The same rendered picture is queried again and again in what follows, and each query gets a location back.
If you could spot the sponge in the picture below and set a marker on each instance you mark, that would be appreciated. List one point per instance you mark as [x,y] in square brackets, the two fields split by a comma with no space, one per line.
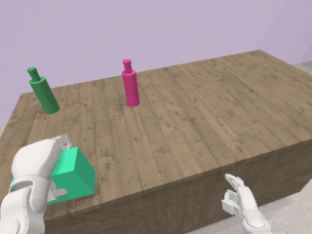
[74,173]

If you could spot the robot left forearm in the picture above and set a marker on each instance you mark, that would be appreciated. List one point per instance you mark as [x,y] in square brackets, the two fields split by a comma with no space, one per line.
[22,210]

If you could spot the robot right forearm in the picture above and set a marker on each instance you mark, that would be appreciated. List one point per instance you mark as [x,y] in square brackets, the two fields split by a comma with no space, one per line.
[254,222]

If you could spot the robot left hand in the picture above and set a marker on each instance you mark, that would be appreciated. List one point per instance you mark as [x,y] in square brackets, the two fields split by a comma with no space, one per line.
[39,159]

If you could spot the robot right hand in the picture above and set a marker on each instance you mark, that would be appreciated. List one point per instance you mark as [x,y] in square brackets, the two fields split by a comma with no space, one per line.
[235,203]

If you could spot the table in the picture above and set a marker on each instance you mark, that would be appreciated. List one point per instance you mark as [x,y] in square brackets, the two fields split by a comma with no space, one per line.
[161,165]

